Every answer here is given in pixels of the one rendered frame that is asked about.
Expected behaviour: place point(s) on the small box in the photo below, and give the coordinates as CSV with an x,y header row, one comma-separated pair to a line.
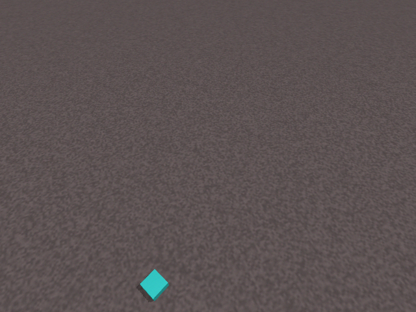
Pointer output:
x,y
154,284

